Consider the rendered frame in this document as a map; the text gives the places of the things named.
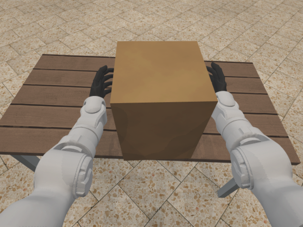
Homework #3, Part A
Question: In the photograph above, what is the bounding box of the right robot hand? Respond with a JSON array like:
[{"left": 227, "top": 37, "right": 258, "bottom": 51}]
[{"left": 206, "top": 62, "right": 227, "bottom": 93}]

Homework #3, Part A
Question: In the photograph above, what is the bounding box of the left robot forearm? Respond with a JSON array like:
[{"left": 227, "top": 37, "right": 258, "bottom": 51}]
[{"left": 33, "top": 96, "right": 107, "bottom": 188}]

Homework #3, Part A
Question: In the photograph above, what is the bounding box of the left robot hand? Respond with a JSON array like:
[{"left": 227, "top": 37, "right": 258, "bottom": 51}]
[{"left": 89, "top": 65, "right": 114, "bottom": 98}]

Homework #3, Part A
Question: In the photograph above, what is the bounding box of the robot left upper arm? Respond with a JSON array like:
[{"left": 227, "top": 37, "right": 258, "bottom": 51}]
[{"left": 0, "top": 149, "right": 93, "bottom": 227}]

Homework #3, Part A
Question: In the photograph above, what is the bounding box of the carton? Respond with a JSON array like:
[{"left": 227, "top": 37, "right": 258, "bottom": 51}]
[{"left": 110, "top": 41, "right": 218, "bottom": 161}]

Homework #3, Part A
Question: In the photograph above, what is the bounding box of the robot right upper arm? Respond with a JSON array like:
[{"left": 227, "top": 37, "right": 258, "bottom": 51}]
[{"left": 230, "top": 140, "right": 303, "bottom": 227}]

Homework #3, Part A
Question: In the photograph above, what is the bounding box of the right robot forearm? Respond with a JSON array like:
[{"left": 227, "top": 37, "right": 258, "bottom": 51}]
[{"left": 211, "top": 91, "right": 293, "bottom": 177}]

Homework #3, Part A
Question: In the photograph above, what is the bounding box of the table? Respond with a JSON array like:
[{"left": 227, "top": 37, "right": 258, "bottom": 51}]
[{"left": 0, "top": 54, "right": 301, "bottom": 198}]

